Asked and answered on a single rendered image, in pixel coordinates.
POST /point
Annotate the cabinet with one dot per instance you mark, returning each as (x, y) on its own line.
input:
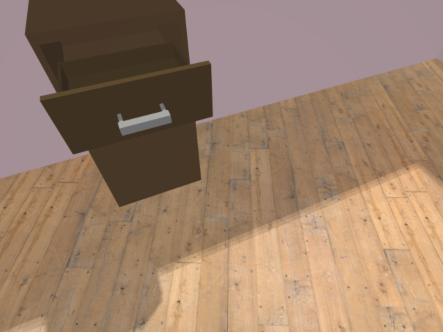
(65, 30)

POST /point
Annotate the drawer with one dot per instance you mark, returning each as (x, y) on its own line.
(93, 90)

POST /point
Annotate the handle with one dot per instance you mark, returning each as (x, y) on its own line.
(144, 122)

